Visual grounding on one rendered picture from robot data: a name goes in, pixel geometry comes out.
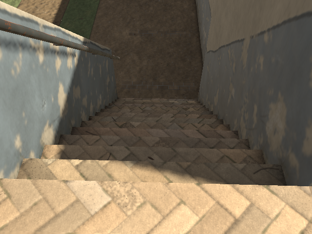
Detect stairs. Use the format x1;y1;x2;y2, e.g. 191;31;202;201
17;97;287;186

